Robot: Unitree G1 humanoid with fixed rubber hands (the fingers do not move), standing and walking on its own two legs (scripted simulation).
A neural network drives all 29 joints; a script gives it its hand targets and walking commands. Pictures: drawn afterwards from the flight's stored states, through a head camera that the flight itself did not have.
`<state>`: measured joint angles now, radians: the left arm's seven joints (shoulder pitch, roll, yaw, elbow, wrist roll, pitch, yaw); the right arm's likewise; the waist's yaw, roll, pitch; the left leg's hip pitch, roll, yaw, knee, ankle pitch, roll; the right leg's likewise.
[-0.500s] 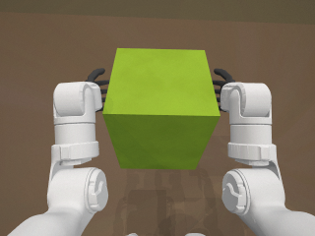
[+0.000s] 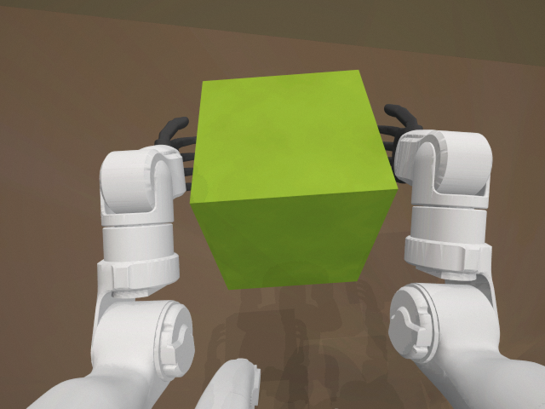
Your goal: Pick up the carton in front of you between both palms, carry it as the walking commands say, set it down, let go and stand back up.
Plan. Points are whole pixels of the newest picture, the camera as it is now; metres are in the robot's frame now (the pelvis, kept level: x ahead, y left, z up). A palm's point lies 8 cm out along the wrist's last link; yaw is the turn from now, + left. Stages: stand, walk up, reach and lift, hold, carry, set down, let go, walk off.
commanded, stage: carry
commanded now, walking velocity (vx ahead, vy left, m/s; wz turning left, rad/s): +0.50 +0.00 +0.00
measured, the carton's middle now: (287, 190) +0.40 +0.03 +0.07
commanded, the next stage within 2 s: none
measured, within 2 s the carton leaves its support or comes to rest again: neither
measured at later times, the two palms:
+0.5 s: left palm (232, 0) +0.69 +0.15 +0.21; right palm (416, 16) +0.66 -0.15 +0.20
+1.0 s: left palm out of the picture +0.98 +0.20 +0.25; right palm out of the picture +0.99 -0.10 +0.25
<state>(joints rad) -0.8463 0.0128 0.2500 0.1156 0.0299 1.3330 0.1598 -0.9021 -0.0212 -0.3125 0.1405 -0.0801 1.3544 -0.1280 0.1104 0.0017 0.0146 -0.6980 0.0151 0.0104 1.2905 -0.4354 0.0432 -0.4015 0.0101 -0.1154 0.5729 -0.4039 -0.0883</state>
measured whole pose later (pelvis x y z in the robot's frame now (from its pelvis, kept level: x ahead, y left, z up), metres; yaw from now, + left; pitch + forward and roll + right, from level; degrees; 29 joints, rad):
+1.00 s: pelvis +0.60 +0.03 +0.06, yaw -1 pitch +4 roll +2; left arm -0.91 0.06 0.27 0.23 0.03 1.32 0.14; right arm -0.93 -0.01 -0.30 0.23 -0.12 1.32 -0.12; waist 0.04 -0.04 -0.06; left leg -0.58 -0.01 0.15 0.70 -0.31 0.05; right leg -0.24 -0.07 -0.06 0.76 -0.58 -0.03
